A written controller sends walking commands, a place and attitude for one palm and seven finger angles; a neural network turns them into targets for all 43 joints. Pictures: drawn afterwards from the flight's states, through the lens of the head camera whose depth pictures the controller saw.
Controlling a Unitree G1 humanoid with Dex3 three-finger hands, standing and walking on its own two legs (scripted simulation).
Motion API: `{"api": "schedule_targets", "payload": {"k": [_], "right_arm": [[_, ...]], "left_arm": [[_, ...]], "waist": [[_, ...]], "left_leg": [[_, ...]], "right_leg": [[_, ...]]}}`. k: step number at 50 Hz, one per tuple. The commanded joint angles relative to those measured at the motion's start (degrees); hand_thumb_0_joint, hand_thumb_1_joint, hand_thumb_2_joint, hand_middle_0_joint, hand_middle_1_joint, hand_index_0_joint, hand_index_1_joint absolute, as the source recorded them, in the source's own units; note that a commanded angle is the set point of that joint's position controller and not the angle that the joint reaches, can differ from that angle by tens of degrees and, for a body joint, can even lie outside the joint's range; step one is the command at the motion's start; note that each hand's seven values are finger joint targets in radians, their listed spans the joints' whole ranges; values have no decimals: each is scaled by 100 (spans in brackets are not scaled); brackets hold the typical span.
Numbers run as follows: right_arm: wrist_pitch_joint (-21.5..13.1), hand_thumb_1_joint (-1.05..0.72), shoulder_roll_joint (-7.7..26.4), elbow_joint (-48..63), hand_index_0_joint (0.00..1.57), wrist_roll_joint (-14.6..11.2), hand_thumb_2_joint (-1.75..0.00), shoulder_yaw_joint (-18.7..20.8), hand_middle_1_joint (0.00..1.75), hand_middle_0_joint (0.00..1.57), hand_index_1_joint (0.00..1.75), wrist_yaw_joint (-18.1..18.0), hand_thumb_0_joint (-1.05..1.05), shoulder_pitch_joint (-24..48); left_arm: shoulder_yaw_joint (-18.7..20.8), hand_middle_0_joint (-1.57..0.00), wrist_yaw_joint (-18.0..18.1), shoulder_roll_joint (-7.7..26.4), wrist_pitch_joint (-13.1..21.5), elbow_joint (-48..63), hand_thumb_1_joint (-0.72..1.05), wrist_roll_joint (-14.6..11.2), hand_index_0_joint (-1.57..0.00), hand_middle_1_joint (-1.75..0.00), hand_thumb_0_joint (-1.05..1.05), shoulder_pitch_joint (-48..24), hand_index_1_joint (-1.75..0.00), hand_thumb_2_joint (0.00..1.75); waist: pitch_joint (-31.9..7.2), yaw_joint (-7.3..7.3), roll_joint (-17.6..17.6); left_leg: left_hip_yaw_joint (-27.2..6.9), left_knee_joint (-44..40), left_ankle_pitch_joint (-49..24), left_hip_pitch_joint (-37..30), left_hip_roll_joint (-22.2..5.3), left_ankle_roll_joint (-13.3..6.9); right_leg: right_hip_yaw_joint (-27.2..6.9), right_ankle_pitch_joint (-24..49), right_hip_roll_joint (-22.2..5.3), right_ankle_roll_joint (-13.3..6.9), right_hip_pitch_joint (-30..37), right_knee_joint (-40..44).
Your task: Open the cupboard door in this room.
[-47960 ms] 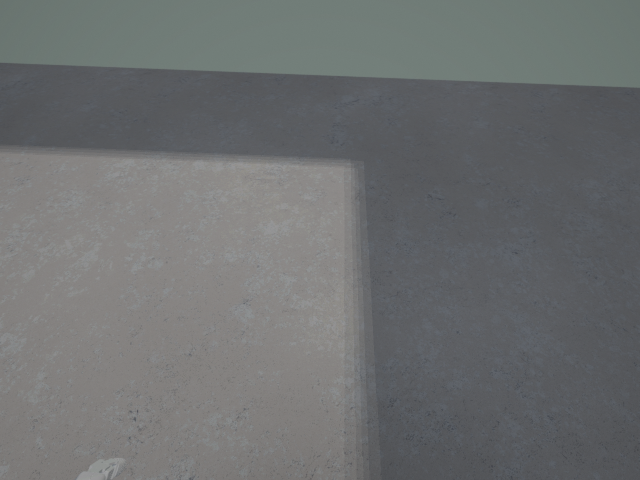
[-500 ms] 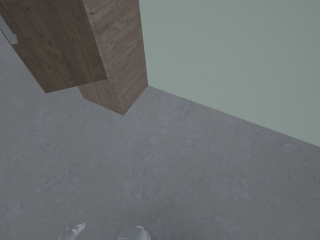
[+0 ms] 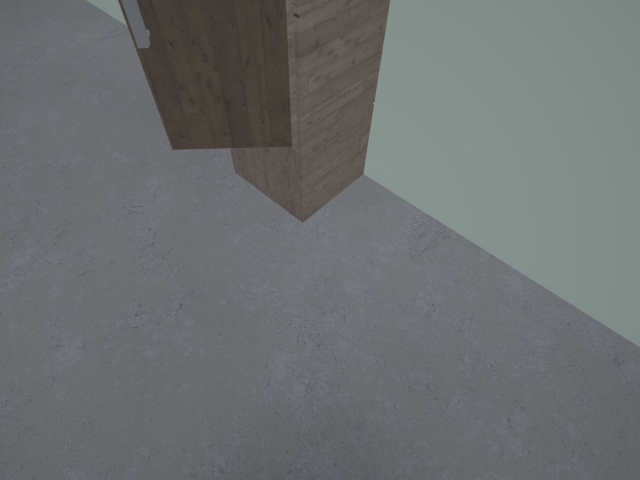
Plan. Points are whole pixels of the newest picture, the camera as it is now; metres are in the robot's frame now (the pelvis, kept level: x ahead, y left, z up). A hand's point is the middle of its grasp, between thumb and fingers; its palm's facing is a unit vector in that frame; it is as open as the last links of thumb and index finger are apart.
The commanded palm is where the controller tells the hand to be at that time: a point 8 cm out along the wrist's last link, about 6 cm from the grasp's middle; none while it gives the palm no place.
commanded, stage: take the last steps up to it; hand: left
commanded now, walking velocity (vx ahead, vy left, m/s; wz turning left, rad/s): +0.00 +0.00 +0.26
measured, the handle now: (136, 12) +1.01 +0.50 +0.06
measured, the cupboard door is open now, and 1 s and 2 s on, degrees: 47 47 47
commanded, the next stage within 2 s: come to a stop and stand still in 1.48 s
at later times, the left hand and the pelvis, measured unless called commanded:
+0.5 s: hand out of the picture -0.03 +0.24 -0.19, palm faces +0.25 -0.95 -0.17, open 7.4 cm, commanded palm none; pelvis +0.06 +0.06 -0.01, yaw +9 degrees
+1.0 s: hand (171, 326) +0.35 +0.28 -0.15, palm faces +0.10 -0.98 -0.19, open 7.4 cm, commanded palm none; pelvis +0.22 +0.09 -0.01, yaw +8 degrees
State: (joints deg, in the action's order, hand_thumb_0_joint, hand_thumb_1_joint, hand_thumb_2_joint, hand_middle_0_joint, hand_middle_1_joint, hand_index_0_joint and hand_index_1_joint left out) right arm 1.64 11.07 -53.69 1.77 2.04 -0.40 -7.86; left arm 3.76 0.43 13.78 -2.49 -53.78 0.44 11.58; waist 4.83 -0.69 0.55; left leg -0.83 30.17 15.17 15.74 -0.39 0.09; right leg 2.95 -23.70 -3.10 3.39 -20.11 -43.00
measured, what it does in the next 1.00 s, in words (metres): walks ahead: right foot, then left foot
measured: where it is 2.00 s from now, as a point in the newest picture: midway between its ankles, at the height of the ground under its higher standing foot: (268, 372)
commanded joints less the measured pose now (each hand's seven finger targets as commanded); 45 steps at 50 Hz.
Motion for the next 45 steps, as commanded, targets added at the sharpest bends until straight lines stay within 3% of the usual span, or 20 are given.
{"api": "schedule_targets", "payload": {"k": [1, 2, 3, 4, 7, 9, 13, 17, 19, 21, 22, 23, 24, 25, 27, 30, 36, 42, 43, 45], "right_arm": [[-55, -90, 859, 324, 20, -123, -90, 260, 30, 20, 30, -37, 0, 22], [-56, -90, 527, 377, 20, -156, -90, 197, 30, 20, 30, 17, 0, -65], [1, -90, 590, 448, 20, -125, -90, 208, 30, 20, 30, 48, 0, 108], [38, -90, 652, 419, 20, -73, -90, 255, 30, 20, 30, 42, 0, 284], [12, -90, 631, 211, 20, -79, -90, 273, 30, 20, 30, 152, 0, 145], [4, -90, 506, 205, 20, -70, -90, 248, 30, 20, 30, 215, 0, 299], [-36, -90, 383, 283, 20, -74, -90, 221, 30, 20, 30, 294, 0, 610], [-115, -90, 309, 370, 20, -98, -90, 172, 30, 20, 30, 346, 0, 706], [-178, -90, 322, 298, 20, -96, -90, 143, 30, 20, 30, 336, 0, 377], [-264, -90, 595, -7, 20, -73, -90, 188, 30, 20, 30, 247, 0, -574], [-302, -90, 1143, -176, 20, -19, -90, 343, 30, 20, 30, 168, 0, -1332], [-295, -90, 1637, -300, 20, 35, -90, 455, 30, 20, 30, 52, 0, -2128], [-277, -90, 1584, -396, 20, 27, -90, 414, 30, 20, 30, -11, 0, -2147], [-323, -90, 1340, -311, 20, 12, -90, 344, 30, 20, 30, -60, 0, -1832], [-427, -90, 798, -175, 20, -17, -90, 176, 30, 20, 30, -93, 0, -1224], [-562, -90, 645, -314, 20, -45, -90, 94, 30, 20, 30, -100, 0, -1218], [-592, -90, 525, -659, 20, -51, -90, 55, 30, 20, 30, -99, 0, -1686], [-575, -90, 486, -991, 20, 6, -90, 21, 30, 20, 30, -114, 0, -2134], [-570, -90, 485, -1032, 20, 17, -90, 16, 30, 20, 30, -121, 0, -2137], [-556, -90, 516, -1090, 20, -8, -90, 3, 30, 20, 30, -135, 0, -2061]], "left_arm": [[106, -20, 60, 623, 261, 122, 90, 69, -20, -30, 0, 700, -30, 90], [170, -20, 90, 1059, 302, 121, 90, 118, -20, -30, 0, 685, -30, 90], [164, -20, 67, 1215, 321, 180, 90, 116, -20, -30, 0, 786, -30, 90], [179, -20, 103, 1043, 372, 157, 90, 105, -20, -30, 0, 730, -30, 90], [137, -20, 77, 721, 433, 171, 90, 72, -20, -30, 0, 590, -30, 90], [139, -20, 65, 650, 513, 104, 90, 86, -20, -30, 0, 725, -30, 90], [191, -20, 47, 736, 579, -181, 90, 118, -20, -30, 0, 1096, -30, 90], [242, -20, 4, 844, 573, -352, 90, 150, -20, -30, 0, 1083, -30, 90], [267, -20, -13, 909, 541, -362, 90, 140, -20, -30, 0, 916, -30, 90], [256, -20, -56, 805, 496, -341, 90, 101, -20, -30, 0, 705, -30, 90], [195, -20, -105, 458, 461, -241, 90, 81, -20, -30, 0, 680, -30, 90], [94, -20, -117, 148, 440, 76, 90, 63, -20, -30, 0, 349, -30, 90], [50, -20, -95, 134, 460, 194, 90, 92, -20, -30, 0, -62, -30, 90], [42, -20, -84, 64, 460, 143, 90, 92, -20, -30, 0, -233, -30, 90], [52, -20, -141, 115, 429, -105, 90, 112, -20, -30, 0, 43, -30, 90], [10, -20, -160, -15, 359, -264, 90, 99, -20, -30, 0, 335, -30, 90], [-37, -20, -160, -59, 313, -35, 90, 91, -20, -30, 0, -337, -30, 90], [-80, -20, -170, -58, 355, 251, 90, 88, -20, -30, 0, -1069, -30, 90], [-71, -20, -172, -74, 358, 286, 90, 88, -20, -30, 0, -1066, -30, 90], [-20, -20, -171, 23, 403, 138, 90, 92, -20, -30, 0, -474, -30, 90]], "waist": [[-789, -150, 75], [-678, -122, 1264], [-573, -290, 1212], [-359, -276, 1559], [-333, -140, 1005], [-277, -201, 862], [-166, -371, 734], [-140, -371, 1026], [-234, -202, 997], [-468, 254, 318], [-818, 596, -1113], [-863, 893, -2132], [-713, 881, -1369], [-591, 696, -1262], [-282, 299, -806], [-319, 54, -564], [-13, 115, -400], [228, 291, -368], [241, 267, -385], [-37, -35, -249]], "left_leg": [[-525, 127, -714, 552, -518, -232], [131, 957, 736, 1059, 188, 110], [32, 2063, 1962, 1099, 242, 128], [-227, 2890, 1773, 1547, 82, 113], [-138, 3521, 845, 1886, -146, 200], [29, 3161, 581, 1889, -225, 256], [286, 2167, 547, 1903, -281, 293], [496, 1081, 582, 1295, -275, 212], [710, 350, 395, 472, -129, 146], [989, -521, 85, -1217, 66, 65], [-407, -854, 733, -2238, -891, -303], [-2183, -1664, 1102, -2475, -2078, -943], [-2426, -1789, 1272, -2105, -2338, -1331], [-2248, -1729, 938, -1821, -2157, -1327], [-1404, -1896, 374, -1018, -1798, -1095], [-634, -1977, -977, -1040, -1501, -1041], [-261, -2108, -1732, -1246, -1407, -1076], [-142, -1774, -2260, -1346, -1468, -1012], [-107, -1661, -2345, -1281, -1469, -988], [138, -798, -2967, -1071, -1234, -792]], "right_leg": [[-598, 1410, -542, -261, 1648, 2212], [-1728, 1890, -1647, -786, 1770, 2641], [-2091, 1778, -2267, -1254, 1309, 2920], [-2299, 1877, -2113, -1311, 1264, 2930], [-1236, 1826, -1687, -1066, 1619, 2832], [-898, 1655, -1677, -989, 1683, 2965], [-759, 1355, -1863, -1032, 2014, 3150], [-480, 1042, -1948, -972, 1711, 3054], [-195, 1010, -1818, -829, 1307, 2750], [331, 790, -1360, -531, 370, 1840], [798, 148, -745, -258, -649, 234], [835, -1280, -114, -90, -1756, -1495], [143, -1155, -275, -306, -2156, -2354], [-109, -621, -421, -355, -2364, -2784], [-209, 152, -631, -347, -1895, -2686], [-124, 627, -534, -271, -1548, -2093], [10, 1204, -404, -269, -1472, -819], [196, 1008, -163, -437, -934, 198], [241, 944, -101, -476, -700, 363], [416, 1142, 159, -594, 460, 1004]]}}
